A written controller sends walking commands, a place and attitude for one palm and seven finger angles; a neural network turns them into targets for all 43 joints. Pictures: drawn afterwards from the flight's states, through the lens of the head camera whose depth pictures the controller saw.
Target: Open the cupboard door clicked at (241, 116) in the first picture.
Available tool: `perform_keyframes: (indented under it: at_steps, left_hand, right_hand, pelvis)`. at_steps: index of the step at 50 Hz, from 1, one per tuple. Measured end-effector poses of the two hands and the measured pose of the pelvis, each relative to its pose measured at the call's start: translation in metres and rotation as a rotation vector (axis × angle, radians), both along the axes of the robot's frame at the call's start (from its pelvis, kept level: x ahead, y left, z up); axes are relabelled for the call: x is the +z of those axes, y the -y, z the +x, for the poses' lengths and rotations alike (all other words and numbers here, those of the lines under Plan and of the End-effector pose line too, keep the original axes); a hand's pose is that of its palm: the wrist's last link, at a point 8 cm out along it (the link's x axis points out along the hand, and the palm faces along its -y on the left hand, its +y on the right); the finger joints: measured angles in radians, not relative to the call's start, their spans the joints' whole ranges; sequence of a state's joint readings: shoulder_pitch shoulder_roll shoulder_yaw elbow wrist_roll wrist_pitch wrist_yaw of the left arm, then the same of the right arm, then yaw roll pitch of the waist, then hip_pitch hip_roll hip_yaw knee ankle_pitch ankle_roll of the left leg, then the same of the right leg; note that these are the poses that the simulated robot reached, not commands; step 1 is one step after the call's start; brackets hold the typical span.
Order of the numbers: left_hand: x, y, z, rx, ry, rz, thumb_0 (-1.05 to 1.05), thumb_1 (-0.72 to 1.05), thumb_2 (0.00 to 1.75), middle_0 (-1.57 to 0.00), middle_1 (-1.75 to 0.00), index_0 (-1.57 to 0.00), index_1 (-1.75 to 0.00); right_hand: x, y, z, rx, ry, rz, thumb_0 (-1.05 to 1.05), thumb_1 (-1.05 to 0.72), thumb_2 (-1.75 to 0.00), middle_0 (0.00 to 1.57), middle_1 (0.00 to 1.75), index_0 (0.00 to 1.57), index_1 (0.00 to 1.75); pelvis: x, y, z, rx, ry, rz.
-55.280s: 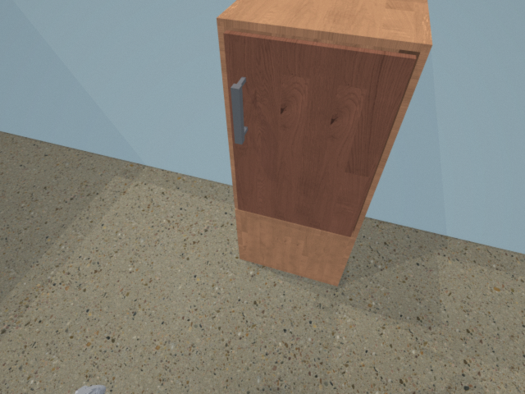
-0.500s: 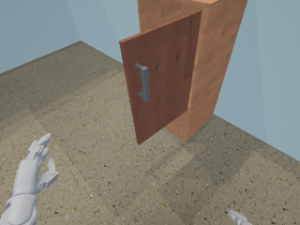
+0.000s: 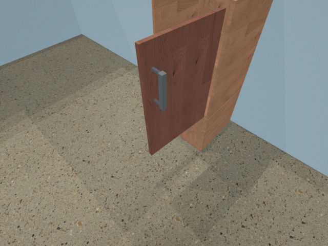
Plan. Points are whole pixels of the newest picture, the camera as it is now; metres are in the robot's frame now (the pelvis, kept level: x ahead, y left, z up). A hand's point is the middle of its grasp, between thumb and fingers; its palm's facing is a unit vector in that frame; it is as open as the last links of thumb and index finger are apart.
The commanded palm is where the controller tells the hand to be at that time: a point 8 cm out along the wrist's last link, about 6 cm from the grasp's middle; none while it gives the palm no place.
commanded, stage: let the arm hang, fingers relaxed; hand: left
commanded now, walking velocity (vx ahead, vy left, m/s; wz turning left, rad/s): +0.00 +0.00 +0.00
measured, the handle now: (159, 89) +0.59 +0.06 +0.03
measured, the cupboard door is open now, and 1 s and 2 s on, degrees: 84 84 84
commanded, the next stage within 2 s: look to check the result in 0.50 s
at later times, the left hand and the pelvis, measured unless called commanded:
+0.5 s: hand out of the picture -0.02 +0.16 -0.18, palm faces +0.03 -0.99 -0.17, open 7.3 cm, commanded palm none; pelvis +0.00 +0.01 +0.00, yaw -1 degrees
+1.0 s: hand out of the picture -0.01 +0.16 -0.18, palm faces +0.03 -0.98 -0.18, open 7.4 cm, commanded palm none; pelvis +0.00 +0.00 +0.00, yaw -1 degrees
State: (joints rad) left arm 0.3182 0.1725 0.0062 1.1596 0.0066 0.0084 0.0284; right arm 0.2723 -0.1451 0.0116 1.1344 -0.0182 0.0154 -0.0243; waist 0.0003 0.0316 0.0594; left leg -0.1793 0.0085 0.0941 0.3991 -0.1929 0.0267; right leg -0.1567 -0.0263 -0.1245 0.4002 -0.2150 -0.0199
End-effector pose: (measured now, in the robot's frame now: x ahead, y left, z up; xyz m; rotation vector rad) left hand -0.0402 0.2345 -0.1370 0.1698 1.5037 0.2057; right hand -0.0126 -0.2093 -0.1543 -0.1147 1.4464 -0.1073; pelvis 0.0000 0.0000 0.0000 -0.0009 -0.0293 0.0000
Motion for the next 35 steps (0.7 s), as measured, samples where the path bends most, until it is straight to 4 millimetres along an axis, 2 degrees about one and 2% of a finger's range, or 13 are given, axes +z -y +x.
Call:
perform_keyframes:
  at_steps: [5, 14, 26, 35]
  left_hand:
    - [-0.001, 0.008, 0.003, -0.003, 0.009, -0.019, 0.00, 0.92, 0.90, -0.20, -0.30, -0.20, -0.30]
    - [-0.009, 0.028, 0.023, -0.021, 0.069, -0.070, 0.00, 0.91, 0.90, -0.20, -0.30, -0.20, -0.30]
    - [-0.010, 0.025, 0.017, -0.013, 0.054, -0.070, 0.00, 0.91, 0.90, -0.20, -0.30, -0.20, -0.30]
    - [-0.009, 0.023, 0.013, -0.008, 0.038, -0.061, 0.00, 0.91, 0.90, -0.20, -0.30, -0.20, -0.30]
  right_hand:
    - [-0.003, -0.012, -0.008, -0.017, -0.011, 0.022, 0.00, -0.91, -0.90, 0.20, 0.30, 0.19, 0.30]
    - [-0.002, -0.019, -0.018, -0.049, -0.011, 0.024, 0.00, -0.91, -0.90, 0.20, 0.30, 0.19, 0.30]
    - [0.000, -0.017, -0.031, -0.065, -0.040, 0.009, 0.00, -0.91, -0.90, 0.20, 0.30, 0.19, 0.30]
    - [0.000, -0.016, -0.029, -0.062, -0.042, 0.009, 0.00, -0.91, -0.90, 0.20, 0.30, 0.19, 0.30]
  pelvis:
    - [0.000, -0.004, 0.000, -0.008, 0.004, 0.004]
    - [-0.001, -0.005, -0.001, -0.016, 0.009, 0.008]
    - [-0.001, -0.006, -0.002, -0.017, 0.003, 0.007]
    - [-0.001, -0.006, -0.001, -0.016, 0.002, 0.006]
